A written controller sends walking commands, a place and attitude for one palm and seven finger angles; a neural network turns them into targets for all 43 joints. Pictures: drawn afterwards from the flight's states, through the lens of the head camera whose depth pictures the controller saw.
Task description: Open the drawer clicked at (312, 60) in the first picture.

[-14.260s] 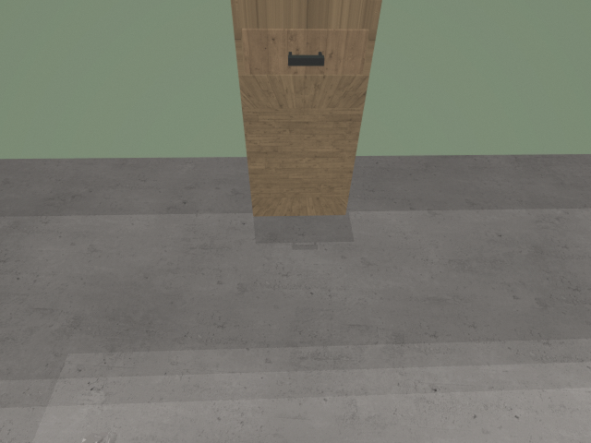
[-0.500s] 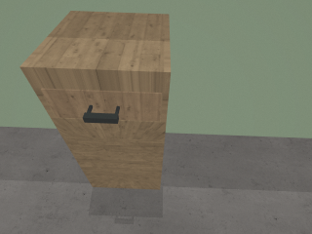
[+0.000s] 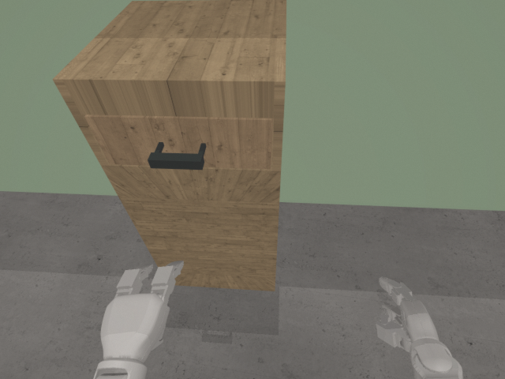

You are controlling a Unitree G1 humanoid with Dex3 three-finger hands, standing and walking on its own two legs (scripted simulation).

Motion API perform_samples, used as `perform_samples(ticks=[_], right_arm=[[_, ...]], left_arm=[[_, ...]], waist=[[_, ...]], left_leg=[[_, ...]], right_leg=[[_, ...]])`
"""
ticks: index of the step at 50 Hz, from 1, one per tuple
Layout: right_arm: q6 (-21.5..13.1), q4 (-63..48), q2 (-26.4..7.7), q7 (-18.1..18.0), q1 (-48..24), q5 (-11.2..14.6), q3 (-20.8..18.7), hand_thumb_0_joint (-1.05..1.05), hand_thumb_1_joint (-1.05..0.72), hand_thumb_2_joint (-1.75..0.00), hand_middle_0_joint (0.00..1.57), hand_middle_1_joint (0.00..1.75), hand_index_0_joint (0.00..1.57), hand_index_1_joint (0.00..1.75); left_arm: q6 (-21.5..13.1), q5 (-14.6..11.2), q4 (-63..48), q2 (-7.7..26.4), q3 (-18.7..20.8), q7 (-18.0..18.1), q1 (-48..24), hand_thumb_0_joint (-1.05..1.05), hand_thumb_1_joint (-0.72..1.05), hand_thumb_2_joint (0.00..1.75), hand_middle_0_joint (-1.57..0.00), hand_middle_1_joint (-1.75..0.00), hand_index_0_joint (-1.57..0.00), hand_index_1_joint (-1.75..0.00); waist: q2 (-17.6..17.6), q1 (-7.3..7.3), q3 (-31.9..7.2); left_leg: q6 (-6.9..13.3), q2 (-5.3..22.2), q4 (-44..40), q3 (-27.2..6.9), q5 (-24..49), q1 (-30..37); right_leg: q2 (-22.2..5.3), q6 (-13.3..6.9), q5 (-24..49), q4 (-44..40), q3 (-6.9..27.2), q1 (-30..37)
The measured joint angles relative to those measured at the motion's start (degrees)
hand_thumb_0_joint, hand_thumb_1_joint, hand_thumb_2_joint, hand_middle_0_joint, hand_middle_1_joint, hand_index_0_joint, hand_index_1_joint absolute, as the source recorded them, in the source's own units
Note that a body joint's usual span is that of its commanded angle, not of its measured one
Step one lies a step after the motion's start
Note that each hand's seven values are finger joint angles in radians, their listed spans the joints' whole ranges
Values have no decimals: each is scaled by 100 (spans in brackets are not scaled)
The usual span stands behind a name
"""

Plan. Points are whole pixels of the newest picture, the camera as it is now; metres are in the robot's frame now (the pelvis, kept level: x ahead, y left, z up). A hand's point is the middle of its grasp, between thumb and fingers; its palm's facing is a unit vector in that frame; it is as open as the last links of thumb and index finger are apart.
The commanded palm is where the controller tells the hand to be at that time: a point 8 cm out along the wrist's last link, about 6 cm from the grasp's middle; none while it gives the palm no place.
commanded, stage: raise the hand with hooked fingers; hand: left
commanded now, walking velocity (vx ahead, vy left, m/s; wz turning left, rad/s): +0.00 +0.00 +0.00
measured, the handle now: (179, 154) +0.53 +0.24 +0.04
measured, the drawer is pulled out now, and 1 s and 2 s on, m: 0.00 0.00 0.00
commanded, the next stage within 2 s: move the hooked fingers above the handle in 1.48 s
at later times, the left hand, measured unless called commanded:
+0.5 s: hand (117, 272) +0.24 +0.24 +0.05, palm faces +0.04 -0.12 -0.99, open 11.6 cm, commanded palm +0.23 +0.25 +0.12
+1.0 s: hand (91, 203) +0.31 +0.28 +0.14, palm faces +0.08 -0.07 -0.99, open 13.8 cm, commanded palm +0.28 +0.28 +0.20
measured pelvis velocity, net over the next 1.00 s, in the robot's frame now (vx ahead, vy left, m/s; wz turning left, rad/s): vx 0.02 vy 0.03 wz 0.05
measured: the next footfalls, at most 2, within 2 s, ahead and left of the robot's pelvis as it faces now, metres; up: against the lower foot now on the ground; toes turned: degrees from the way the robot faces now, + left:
none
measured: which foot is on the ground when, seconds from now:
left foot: down 0.00-1.00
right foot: down 0.00-1.00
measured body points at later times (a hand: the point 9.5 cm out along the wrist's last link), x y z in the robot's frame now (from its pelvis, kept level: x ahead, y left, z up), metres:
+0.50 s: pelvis +0.01 +0.01 +0.02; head +0.03 -0.01 +0.47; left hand +0.24 +0.25 +0.11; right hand +0.19 -0.21 -0.09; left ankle +0.03 +0.13 -0.70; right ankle +0.01 -0.09 -0.70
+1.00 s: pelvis +0.02 +0.03 +0.04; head +0.03 +0.00 +0.49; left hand +0.30 +0.28 +0.19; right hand +0.25 -0.16 -0.06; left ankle +0.03 +0.13 -0.70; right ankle +0.01 -0.09 -0.70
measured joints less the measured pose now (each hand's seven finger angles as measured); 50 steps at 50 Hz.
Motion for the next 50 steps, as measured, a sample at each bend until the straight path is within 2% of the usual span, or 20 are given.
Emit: perform_samples(ticks=[3,6,11,15,19,23,27,31,37,50], right_arm=[[170,-57,93,-80,-100,-30,50,1,-91,-90,20,30,19,30],[214,76,234,-207,-167,-32,149,0,-91,-90,20,30,20,30],[227,342,462,-333,-64,32,388,1,-91,-90,20,30,20,30],[259,462,517,-355,186,74,516,1,-91,-90,20,30,20,30],[269,538,428,-341,451,55,469,1,-90,-90,21,30,20,30],[281,627,256,-326,619,51,294,1,-90,-90,20,30,20,30],[293,721,95,-332,646,79,130,1,-91,-90,20,30,20,30],[315,760,24,-341,553,139,56,1,-91,-90,20,30,20,30],[364,661,85,-366,322,230,149,1,-91,-90,20,30,19,30],[518,574,230,-351,96,328,421,0,-91,-90,20,30,20,30]], left_arm=[[147,106,81,183,-10,147,-67,0,53,74,-24,-53,-24,-53],[302,-83,201,401,122,126,-423,0,45,71,-25,-58,-25,-58],[573,-515,335,562,318,-369,-1124,0,33,66,-26,-65,-26,-65],[551,-671,246,573,361,-909,-1300,0,24,62,-27,-71,-26,-71],[263,-662,-6,623,428,-1163,-1132,0,15,58,-27,-77,-27,-77],[62,-641,-229,685,525,-1055,-982,0,6,54,-28,-83,-28,-83],[123,-662,-284,748,587,-906,-1083,0,-3,50,-29,-89,-28,-89],[366,-751,-296,794,578,-974,-1344,0,-12,46,-30,-95,-29,-95],[634,-850,-336,881,455,-1401,-1780,0,-26,40,-30,-104,-30,-104],[675,-1064,-275,1279,527,-2307,-2634,0,-47,31,-32,-118,-31,-118]], waist=[[19,120,96],[139,129,201],[310,26,329],[351,-55,387],[360,-113,457],[368,-128,528],[396,-115,567],[422,-110,569],[444,-101,598],[518,16,734]], left_leg=[[-20,10,172,-159,-39,-59],[-27,12,245,-349,-48,3],[-35,0,-33,-481,79,346],[-20,-3,-465,-398,242,689],[11,-12,-783,-284,342,934],[56,-42,-903,-231,359,1033],[106,-85,-927,-223,343,1069],[149,-132,-1001,-216,347,1171],[190,-185,-1273,-194,424,1483],[199,-230,-1834,-287,655,1987]], right_leg=[[5,-32,-48,82,-156,41],[13,-55,-49,22,-342,232],[25,-49,100,-365,-470,666],[37,-8,291,-781,-386,965],[39,40,424,-1079,-274,1159],[13,92,467,-1213,-220,1253],[-27,143,471,-1272,-212,1310],[-70,190,484,-1360,-205,1423],[-110,240,571,-1635,-182,1734],[-121,261,816,-2280,-277,2310]])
